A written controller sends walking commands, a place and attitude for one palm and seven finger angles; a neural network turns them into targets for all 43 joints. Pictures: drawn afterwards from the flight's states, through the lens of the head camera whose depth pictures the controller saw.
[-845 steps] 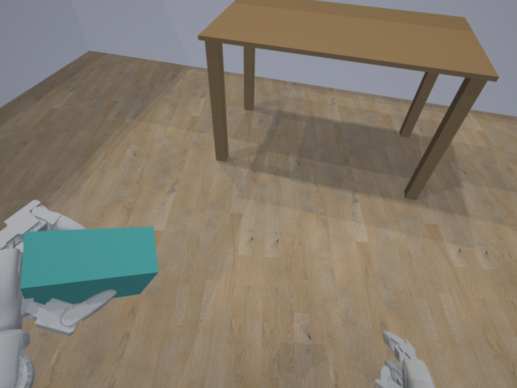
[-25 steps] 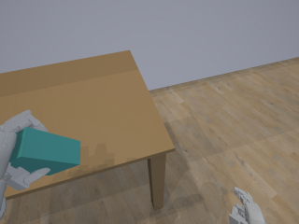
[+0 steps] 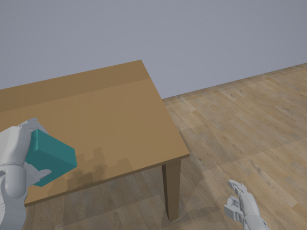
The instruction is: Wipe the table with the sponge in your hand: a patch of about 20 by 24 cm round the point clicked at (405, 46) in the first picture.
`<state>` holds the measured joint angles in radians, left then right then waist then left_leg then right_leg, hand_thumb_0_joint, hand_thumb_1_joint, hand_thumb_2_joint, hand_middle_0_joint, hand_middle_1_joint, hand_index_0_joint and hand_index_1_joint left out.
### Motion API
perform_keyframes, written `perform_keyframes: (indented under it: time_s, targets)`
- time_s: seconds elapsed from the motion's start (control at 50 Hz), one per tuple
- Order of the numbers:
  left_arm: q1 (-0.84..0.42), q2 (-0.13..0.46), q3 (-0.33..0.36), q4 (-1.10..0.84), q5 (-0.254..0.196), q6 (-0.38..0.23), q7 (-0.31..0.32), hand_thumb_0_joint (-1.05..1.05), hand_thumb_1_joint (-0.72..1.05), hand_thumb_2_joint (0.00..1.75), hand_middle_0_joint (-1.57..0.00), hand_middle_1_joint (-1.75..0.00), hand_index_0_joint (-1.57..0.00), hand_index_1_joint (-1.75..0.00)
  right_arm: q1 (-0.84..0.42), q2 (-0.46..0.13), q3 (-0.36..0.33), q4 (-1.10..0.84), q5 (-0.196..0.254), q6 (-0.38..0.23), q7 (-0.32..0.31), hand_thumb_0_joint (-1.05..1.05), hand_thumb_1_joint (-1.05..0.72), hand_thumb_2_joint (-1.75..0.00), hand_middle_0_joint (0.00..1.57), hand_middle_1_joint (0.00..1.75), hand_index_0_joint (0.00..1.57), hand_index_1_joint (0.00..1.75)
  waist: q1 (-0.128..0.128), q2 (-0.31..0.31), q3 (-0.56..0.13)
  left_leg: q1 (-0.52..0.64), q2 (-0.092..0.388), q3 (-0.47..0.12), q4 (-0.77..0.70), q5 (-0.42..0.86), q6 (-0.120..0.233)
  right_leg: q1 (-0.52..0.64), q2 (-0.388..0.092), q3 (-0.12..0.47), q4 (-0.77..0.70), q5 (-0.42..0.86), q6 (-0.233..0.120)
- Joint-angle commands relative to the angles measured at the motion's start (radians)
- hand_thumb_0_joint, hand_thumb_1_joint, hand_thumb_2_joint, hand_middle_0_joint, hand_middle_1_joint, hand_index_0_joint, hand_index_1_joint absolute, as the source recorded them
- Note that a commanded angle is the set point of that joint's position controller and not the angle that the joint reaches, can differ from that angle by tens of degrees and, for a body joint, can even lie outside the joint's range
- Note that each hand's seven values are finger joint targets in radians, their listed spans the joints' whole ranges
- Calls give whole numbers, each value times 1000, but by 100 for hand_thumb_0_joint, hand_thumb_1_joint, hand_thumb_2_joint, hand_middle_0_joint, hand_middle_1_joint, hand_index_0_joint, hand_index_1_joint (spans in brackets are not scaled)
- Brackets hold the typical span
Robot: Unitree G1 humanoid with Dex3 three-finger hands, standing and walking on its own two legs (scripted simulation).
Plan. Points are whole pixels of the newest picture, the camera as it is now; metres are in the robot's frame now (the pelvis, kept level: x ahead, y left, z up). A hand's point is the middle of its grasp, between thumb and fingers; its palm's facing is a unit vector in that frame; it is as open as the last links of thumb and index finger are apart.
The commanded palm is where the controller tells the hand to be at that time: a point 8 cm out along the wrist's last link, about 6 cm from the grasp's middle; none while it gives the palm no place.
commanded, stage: turn the palm down, sponge in hand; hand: left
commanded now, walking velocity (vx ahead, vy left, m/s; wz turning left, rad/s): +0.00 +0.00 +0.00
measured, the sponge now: (46, 162) +0.23 +0.30 +0.09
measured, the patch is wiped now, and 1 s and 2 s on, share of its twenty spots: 0.00 0.00 0.00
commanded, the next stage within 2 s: move the sponge above the wiping area in 0.80 s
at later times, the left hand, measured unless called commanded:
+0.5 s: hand (56, 159) +0.23 +0.26 +0.12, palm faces +0.07 -0.12 -0.99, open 10.0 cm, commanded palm +0.19 +0.26 +0.20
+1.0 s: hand (63, 156) +0.23 +0.25 +0.12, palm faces +0.05 -0.07 -1.00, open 10.0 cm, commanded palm +0.20 +0.26 +0.20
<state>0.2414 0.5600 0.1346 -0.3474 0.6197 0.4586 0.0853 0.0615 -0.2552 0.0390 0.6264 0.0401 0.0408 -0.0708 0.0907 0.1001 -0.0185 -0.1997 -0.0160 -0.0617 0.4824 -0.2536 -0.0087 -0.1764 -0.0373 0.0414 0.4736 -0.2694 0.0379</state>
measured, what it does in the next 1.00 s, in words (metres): stands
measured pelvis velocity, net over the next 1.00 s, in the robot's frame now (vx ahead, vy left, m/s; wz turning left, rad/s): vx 0.00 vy -0.02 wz -0.01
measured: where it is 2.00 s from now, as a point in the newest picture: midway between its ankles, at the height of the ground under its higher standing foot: outside the picture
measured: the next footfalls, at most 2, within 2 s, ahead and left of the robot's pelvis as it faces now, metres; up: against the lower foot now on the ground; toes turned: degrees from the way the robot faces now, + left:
none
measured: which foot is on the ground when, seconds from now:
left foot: down 0.00-1.00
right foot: down 0.00-1.00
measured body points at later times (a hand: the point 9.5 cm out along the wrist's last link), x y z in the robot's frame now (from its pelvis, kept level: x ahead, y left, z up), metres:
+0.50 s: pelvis +0.00 -0.02 +0.00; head +0.00 -0.08 +0.45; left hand +0.22 +0.27 +0.17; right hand +0.27 -0.23 -0.08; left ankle +0.01 +0.13 -0.74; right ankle -0.01 -0.15 -0.74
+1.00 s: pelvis +0.00 -0.02 +0.00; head +0.00 -0.07 +0.45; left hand +0.23 +0.25 +0.17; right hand +0.27 -0.22 -0.07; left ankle +0.01 +0.13 -0.74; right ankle -0.01 -0.15 -0.74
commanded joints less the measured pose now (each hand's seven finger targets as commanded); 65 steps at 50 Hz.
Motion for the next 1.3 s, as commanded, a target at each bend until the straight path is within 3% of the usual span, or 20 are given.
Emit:
perform_keyframes:
  time_s: [0.0,0.08,0.1,0.18,0.2,0.4,0.48,0.5,0.58,0.6,0.7,0.8,0.88,0.9,0.98,1.0,1.08,1.1,1.2,1.28]
  targets:
    - [-254,145,-44,-261,89,-39,-60,0,10,130,-120,-160,-120,-160,-235,-113,-30,-207,0,-81,-25,0,-90,-90,20,30,20,30,-26,-26,-115,29,0,43,-131,143,33,34,58,-86,-80,70,-59]
    - [-252,318,102,-322,192,-119,-54,0,10,130,-120,-160,-120,-160,-245,-120,-34,-193,-29,-82,-26,0,-90,-90,20,30,20,30,18,15,-222,76,-3,32,-123,206,40,88,76,-69,-71,108,-70]
    - [-258,259,66,-341,194,-144,-41,0,10,130,-120,-160,-120,-160,-226,-95,-31,-201,-31,-85,-20,0,-90,-90,20,30,20,30,11,16,-261,96,-6,35,-111,245,36,114,63,-82,-61,120,-73]
    - [-179,377,239,-180,221,-126,35,0,10,130,-120,-160,-120,-160,-227,-113,-45,-148,-33,-52,3,0,-90,-90,20,30,20,30,53,21,-202,63,-16,41,-101,281,22,124,82,-36,-87,163,-91]
    - [-214,223,113,-175,205,-114,42,0,10,130,-120,-160,-120,-160,-228,-84,-38,-162,-22,-52,10,0,-90,-90,20,30,20,30,23,-1,-189,64,-14,64,-94,292,19,123,62,-70,-80,182,-81]
    - [-277,105,-95,-140,213,-19,-61,0,10,130,-120,-160,-120,-160,-303,-107,-34,-179,5,-81,-1,0,-90,-90,20,30,20,30,-7,-88,-134,67,-31,76,-105,238,47,80,51,-64,-96,189,-55]
    - [-297,344,95,-239,300,-58,-64,0,10,130,-120,-160,-120,-160,-314,-127,-39,-170,-26,-79,-7,0,-90,-90,20,30,20,30,42,-68,-256,109,-38,59,-76,308,50,122,61,-23,-66,258,-66]
    - [-308,270,35,-261,307,-73,-58,0,10,130,-120,-160,-120,-160,-294,-97,-35,-183,-25,-80,-4,0,-90,-90,20,30,20,30,29,-54,-288,111,-38,75,-63,336,50,147,46,-49,-45,279,-63]
    - [-243,373,187,-183,309,-75,3,0,10,130,-120,-160,-120,-160,-270,-109,-49,-155,-26,-48,10,0,-90,-90,20,30,20,30,58,-19,-240,103,-42,59,-61,361,36,141,75,10,-60,298,-91]
    - [-273,236,73,-172,285,-71,8,0,10,130,-120,-160,-120,-160,-267,-83,-39,-170,-16,-51,16,0,-90,-90,20,30,20,30,33,-33,-219,92,-34,82,-58,363,36,138,54,-36,-49,314,-77]
    - [-266,139,-22,-67,212,13,-13,0,10,130,-120,-160,-120,-160,-302,-105,-38,-160,9,-43,14,0,-90,-90,20,30,20,30,8,-65,-92,49,-26,86,-84,299,35,89,51,-46,-70,283,-62]
    - [-294,133,-82,-150,225,15,-78,0,10,130,-120,-160,-120,-160,-312,-109,-30,-183,6,-69,-8,0,-90,-90,20,30,20,30,4,-79,-138,67,-33,82,-85,271,49,89,50,-48,-60,247,-55]
    - [-308,324,64,-236,307,-12,-74,0,10,130,-120,-160,-120,-160,-326,-120,-28,-181,-20,-63,-16,0,-90,-90,20,30,20,30,47,-34,-231,99,-38,61,-78,299,45,110,67,-14,-44,237,-73]
    - [-345,249,2,-242,318,-23,-68,0,10,130,-120,-160,-120,-160,-306,-99,-26,-186,-19,-63,-13,0,-90,-90,20,30,20,30,29,-40,-262,101,-35,77,-66,319,43,125,54,-45,-28,244,-70]
    - [-297,348,145,-127,321,-26,-14,0,10,130,-120,-160,-120,-160,-282,-115,-37,-149,-23,-40,-6,0,-90,-90,20,30,20,30,57,-31,-228,93,-34,55,-75,324,33,118,80,1,-47,237,-96]
    - [-324,223,42,-113,298,-26,-11,0,10,130,-120,-160,-120,-160,-276,-90,-30,-159,-12,-41,-3,0,-90,-90,20,30,20,30,31,-43,-201,77,-25,75,-77,314,31,115,62,-46,-43,232,-83]
    - [-320,249,57,-7,267,24,-15,0,10,130,-120,-160,-120,-160,-317,-118,-30,-135,-3,-30,-9,0,-90,-90,20,30,20,30,36,-30,-117,56,-31,63,-102,246,28,69,74,-18,-77,172,-86]
    - [-357,154,-45,-15,252,29,-31,0,10,130,-120,-160,-120,-160,-310,-108,-27,-147,6,-35,-11,0,-90,-90,20,30,20,30,7,-45,-103,47,-25,77,-104,227,31,68,58,-57,-73,162,-73]
    - [-489,139,-130,-28,273,14,-98,0,10,130,-120,-160,-120,-160,-309,-114,-19,-153,6,-55,-31,0,-90,-90,20,30,20,30,-14,-28,-132,66,-31,68,-114,179,41,51,58,-66,-82,99,-73]
    - [-580,273,-32,-5,343,-47,-97,0,10,130,-120,-160,-120,-160,-291,-123,-21,-143,-14,-63,-43,0,-90,-90,20,30,20,30,7,-32,-201,99,-33,57,-111,178,43,54,74,-47,-87,82,-84]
